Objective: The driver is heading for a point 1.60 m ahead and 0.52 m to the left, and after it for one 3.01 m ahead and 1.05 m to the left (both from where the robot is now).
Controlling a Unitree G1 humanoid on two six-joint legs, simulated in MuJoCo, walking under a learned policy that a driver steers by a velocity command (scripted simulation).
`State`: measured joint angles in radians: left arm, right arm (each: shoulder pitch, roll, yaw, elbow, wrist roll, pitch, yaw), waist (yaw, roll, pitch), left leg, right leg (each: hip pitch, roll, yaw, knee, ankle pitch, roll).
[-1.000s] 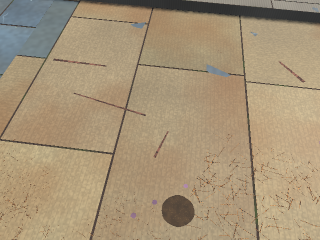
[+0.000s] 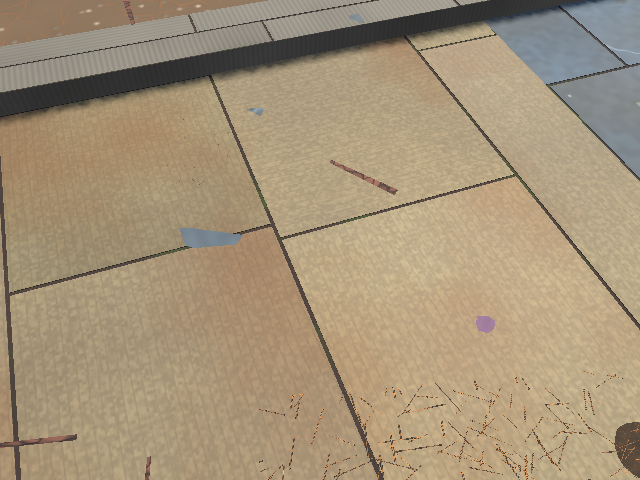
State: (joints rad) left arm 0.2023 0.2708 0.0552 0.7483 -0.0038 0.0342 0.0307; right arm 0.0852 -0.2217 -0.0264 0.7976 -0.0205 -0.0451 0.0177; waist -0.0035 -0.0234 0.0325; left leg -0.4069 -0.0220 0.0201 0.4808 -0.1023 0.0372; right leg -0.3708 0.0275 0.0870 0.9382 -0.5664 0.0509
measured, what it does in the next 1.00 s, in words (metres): steps on the spot, turning left: right foot, then right foot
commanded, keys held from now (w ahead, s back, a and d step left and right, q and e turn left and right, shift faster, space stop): no key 0.26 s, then q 0.72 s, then no key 0.02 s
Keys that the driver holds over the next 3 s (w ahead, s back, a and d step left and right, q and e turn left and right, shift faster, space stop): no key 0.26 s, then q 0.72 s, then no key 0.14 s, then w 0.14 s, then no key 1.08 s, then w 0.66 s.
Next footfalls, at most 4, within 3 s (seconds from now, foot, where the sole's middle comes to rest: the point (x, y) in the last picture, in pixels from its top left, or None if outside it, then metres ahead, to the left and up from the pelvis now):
0.12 right None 0.05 -0.15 -0.77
0.92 right None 0.14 -0.13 -0.77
1.32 left None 0.02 0.09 -0.77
1.64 right None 0.24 -0.06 -0.77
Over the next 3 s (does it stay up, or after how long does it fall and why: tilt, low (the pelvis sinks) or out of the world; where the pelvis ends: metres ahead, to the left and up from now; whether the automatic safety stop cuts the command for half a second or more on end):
stays up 0.29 0.08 0.01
